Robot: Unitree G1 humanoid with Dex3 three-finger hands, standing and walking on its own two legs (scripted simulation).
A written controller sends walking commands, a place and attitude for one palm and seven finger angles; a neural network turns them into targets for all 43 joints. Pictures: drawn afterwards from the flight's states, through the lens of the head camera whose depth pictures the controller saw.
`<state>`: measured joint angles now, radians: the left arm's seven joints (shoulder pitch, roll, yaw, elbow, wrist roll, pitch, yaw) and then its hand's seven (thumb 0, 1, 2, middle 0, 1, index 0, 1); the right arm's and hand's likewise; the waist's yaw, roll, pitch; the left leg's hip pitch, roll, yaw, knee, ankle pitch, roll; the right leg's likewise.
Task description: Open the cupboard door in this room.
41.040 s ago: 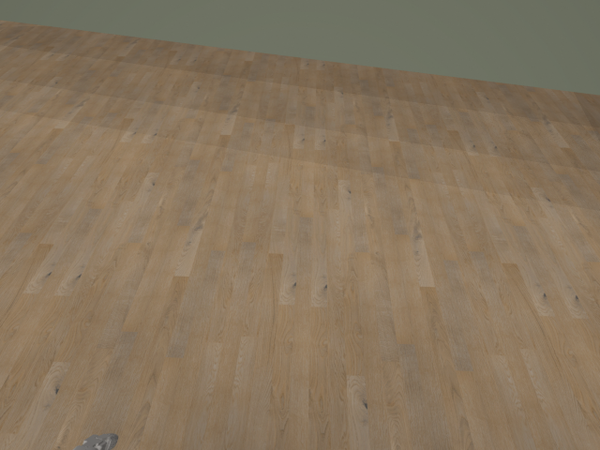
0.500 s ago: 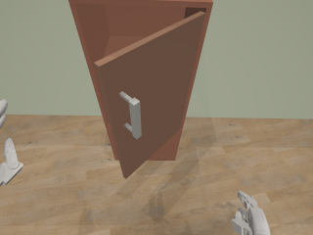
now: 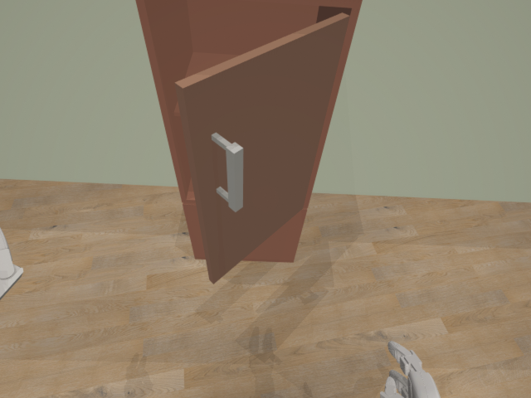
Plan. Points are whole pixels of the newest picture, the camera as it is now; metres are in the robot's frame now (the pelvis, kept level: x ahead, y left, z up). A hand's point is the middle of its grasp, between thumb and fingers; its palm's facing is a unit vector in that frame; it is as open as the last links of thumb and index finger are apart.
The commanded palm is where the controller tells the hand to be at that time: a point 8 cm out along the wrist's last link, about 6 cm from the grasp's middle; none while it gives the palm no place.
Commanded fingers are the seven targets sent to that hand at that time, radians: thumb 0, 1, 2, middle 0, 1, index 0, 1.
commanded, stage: step back with the hand held close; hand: left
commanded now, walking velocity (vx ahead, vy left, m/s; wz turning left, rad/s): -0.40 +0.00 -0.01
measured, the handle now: (227, 174) +0.45 +0.10 +0.07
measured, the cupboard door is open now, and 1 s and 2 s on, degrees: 46 46 46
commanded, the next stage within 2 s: stop stepping back and stand still in 0.22 s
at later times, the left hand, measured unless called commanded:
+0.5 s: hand out of the picture +0.09 +0.22 +0.16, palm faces +0.28 -0.79 -0.54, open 7.5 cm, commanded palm +0.04 +0.27 +0.18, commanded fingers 0.00 0.90 0.90 -0.20 -0.30 -0.20 -0.30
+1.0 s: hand out of the picture +0.03 +0.24 +0.16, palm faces +0.44 -0.76 -0.47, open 7.5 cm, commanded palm -0.03 +0.27 +0.18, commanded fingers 0.00 0.90 0.90 -0.20 -0.30 -0.20 -0.30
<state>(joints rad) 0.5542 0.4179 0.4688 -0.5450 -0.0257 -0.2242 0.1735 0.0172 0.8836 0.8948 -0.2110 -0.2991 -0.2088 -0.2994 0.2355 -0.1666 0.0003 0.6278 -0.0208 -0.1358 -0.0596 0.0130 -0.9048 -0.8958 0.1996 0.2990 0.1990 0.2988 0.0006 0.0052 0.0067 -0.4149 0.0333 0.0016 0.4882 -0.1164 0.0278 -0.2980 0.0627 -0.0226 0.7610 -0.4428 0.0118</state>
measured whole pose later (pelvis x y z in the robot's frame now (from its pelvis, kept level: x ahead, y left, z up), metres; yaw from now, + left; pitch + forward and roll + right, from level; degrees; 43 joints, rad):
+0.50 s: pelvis -0.12 -0.02 +0.01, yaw -2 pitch +2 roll -1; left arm 0.66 0.48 0.44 -0.60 -0.05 -0.17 0.14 0.02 0.88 0.89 -0.21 -0.30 -0.21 -0.30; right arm 0.18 -0.19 0.00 0.57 0.00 -0.13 -0.06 0.01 -0.91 -0.90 0.20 0.30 0.20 0.30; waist -0.01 -0.03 0.03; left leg -0.29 -0.01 0.03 0.35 -0.09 0.04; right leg -0.31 0.04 -0.02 0.69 -0.43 0.02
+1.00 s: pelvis -0.17 -0.03 +0.00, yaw +0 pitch -1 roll +0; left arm 0.53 0.42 0.43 -0.41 -0.01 -0.22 0.15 0.02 0.88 0.89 -0.21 -0.30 -0.21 -0.30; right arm 0.28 -0.21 0.00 0.65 -0.01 -0.15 -0.08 0.01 -0.91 -0.90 0.20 0.30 0.20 0.30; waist -0.02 -0.02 -0.03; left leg -0.24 0.02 0.05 0.54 -0.28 0.00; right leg -0.25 0.00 -0.06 0.55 -0.28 -0.03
